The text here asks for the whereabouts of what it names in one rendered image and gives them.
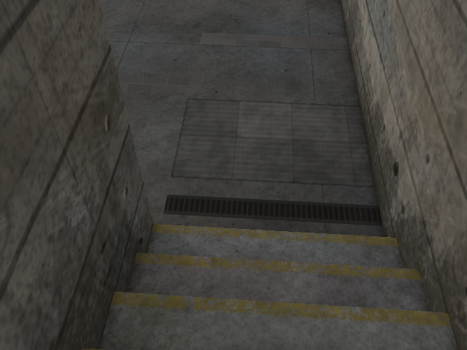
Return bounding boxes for stairs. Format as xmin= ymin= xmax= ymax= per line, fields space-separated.
xmin=81 ymin=224 xmax=458 ymax=350

